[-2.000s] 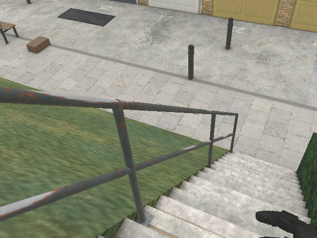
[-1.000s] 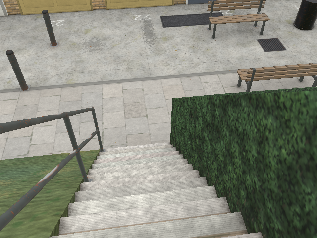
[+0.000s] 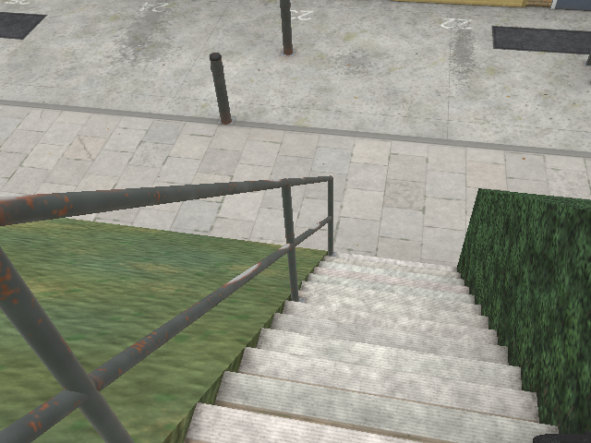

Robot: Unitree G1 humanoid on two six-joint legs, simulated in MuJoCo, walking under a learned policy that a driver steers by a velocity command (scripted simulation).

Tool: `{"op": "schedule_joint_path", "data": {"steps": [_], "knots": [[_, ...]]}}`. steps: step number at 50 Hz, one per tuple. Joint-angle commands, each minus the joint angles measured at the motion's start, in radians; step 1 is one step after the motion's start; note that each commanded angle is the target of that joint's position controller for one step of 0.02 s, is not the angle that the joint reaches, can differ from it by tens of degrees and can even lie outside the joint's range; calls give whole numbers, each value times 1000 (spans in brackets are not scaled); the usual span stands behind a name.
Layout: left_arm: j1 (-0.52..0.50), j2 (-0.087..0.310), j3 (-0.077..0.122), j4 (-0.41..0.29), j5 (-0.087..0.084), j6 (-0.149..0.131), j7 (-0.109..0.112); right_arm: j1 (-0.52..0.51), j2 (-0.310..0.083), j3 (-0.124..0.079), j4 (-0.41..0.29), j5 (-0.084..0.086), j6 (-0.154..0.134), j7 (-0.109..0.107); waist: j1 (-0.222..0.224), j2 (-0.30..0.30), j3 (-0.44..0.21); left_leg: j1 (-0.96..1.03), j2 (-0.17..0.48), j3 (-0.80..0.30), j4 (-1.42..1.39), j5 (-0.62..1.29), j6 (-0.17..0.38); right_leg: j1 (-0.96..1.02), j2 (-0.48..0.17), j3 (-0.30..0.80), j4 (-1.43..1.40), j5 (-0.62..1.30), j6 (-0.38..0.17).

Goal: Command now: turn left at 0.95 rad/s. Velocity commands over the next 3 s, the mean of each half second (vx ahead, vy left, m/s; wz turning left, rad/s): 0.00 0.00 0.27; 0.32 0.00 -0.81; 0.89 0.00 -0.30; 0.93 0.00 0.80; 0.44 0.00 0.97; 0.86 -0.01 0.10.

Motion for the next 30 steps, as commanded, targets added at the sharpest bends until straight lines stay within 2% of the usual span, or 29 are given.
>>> {"op": "schedule_joint_path", "data": {"steps": [1,2,3,4,5,6,7,8,9,10,11,13,14,15,16,17,18,19,20,21,22,23,24,25,26,27,28,29,30], "knots": [[-429,37,32,-356,-20,-18,-3,576,-268,-79,166,-23,-50,-48,-227,156,-228,806,182,-568,-387,901,340,-567,362,264,427,-190,15],[-415,5,18,-391,-88,-24,26,570,-218,-55,135,20,-91,15,-218,99,-221,937,362,-766,-413,1112,393,-748,393,410,434,-230,57],[-402,22,20,-423,-135,-33,31,432,-167,-16,87,21,-130,65,-186,121,-61,707,447,-980,-401,879,417,-867,384,561,358,-142,88],[-324,94,31,-369,-105,-23,50,303,-120,2,70,33,-130,90,-125,75,3,535,410,-916,-370,782,402,-830,354,565,319,6,99],[-193,117,29,-297,-53,-4,70,168,-122,2,53,39,-102,108,-24,75,6,294,338,-800,-375,685,352,-662,336,537,356,121,98],[-89,125,33,-247,-34,32,74,76,-165,-9,58,49,-65,110,67,64,-24,6,236,-734,-427,687,321,-423,364,470,525,171,89],[-51,95,18,-248,-17,64,58,22,-176,-5,56,48,-42,99,100,49,-11,-141,176,-700,-459,645,291,-323,387,439,612,243,76],[10,107,14,-211,6,94,27,-61,-120,32,20,70,-27,78,119,-13,-67,-201,110,-574,-408,501,250,-291,394,404,580,453,80],[-14,107,19,-217,9,108,0,-62,-108,54,5,59,-17,52,95,-21,-110,-208,111,-533,-394,497,248,-239,378,358,623,500,96],[-39,96,15,-235,-6,109,-20,-13,-92,74,27,45,-14,25,69,-36,-110,-203,129,-520,-352,496,231,-234,357,349,644,506,108],[-47,83,12,-237,-6,108,-39,64,-76,89,71,44,-15,11,34,-26,-89,-157,150,-502,-302,501,200,-246,328,352,627,481,117],[-40,77,7,-222,-9,103,-59,177,-74,114,129,67,-29,2,-23,39,-68,-70,181,-458,-232,572,147,-250,286,343,546,423,135],[-110,71,1,-247,-33,102,-56,132,-85,124,123,71,-31,3,-32,68,-60,-97,218,-504,-243,671,124,-206,267,350,512,321,144],[-184,-55,-19,-237,-130,147,18,160,-61,80,110,145,24,-40,-63,-12,-124,95,193,-514,-374,902,150,-83,317,350,190,268,85],[-129,-76,-36,-205,-144,170,37,133,-104,72,120,128,52,-55,-54,104,-112,89,192,-456,-358,918,132,17,309,351,61,264,59],[29,49,-2,-155,14,129,-21,-26,-215,90,68,79,-18,13,43,209,10,-84,251,-482,-218,690,110,-18,304,278,151,311,116],[95,78,20,-118,5,112,-23,-23,-196,75,51,84,-16,40,11,147,-60,-92,255,-491,-234,715,143,91,361,248,128,331,124],[-37,108,30,-177,-35,105,-16,98,-257,40,57,121,4,46,-75,137,-53,103,240,-501,-301,643,208,-43,426,233,-303,124,76],[-68,175,50,-178,-48,107,7,256,-313,1,95,91,14,47,-178,110,-85,240,247,-483,-323,655,235,-40,476,230,-340,289,3],[-78,187,63,-165,-36,106,36,286,-280,-1,87,76,17,42,-205,134,-136,256,252,-461,-251,560,205,-8,443,305,-349,522,-23],[6,137,66,-133,-30,103,56,216,-193,18,53,65,16,25,-163,98,-174,252,276,-445,-145,421,194,25,414,410,-390,614,-29],[72,207,79,-141,-35,89,72,80,-76,37,-29,71,12,21,-118,-116,-105,-83,99,-235,54,166,65,200,257,777,-541,855,-173],[122,227,91,-190,-22,69,67,-122,-81,34,-90,73,4,10,18,-55,17,-493,-31,-165,154,-248,-76,371,96,1081,-583,1049,-330],[229,179,84,-150,0,64,56,-184,-44,45,-87,69,14,-14,100,42,12,-722,-40,-296,282,-261,-120,523,22,1131,-563,1062,-381],[297,118,65,-107,15,63,30,-170,19,73,-95,71,27,-30,93,58,4,-811,-32,-359,324,-168,-148,557,25,1091,-555,1073,-371],[288,85,57,-90,7,63,8,-119,1,70,-81,62,36,-42,51,18,-17,-829,-23,-334,357,-96,-174,538,64,1026,-534,1108,-333],[191,69,47,-89,-13,62,1,-39,-15,72,-46,34,50,-33,-5,30,-42,-746,-22,-261,433,46,-178,417,170,880,-479,1098,-254],[129,82,44,-103,-26,68,0,31,-10,80,-36,20,66,-12,-49,-15,-89,-653,-26,-178,602,148,-184,250,238,787,-476,1032,-220],[58,94,28,-116,-17,62,-4,69,-22,80,-36,10,79,17,-92,-26,-105,-502,-9,-140,731,218,-182,68,281,718,-507,964,-219]]}}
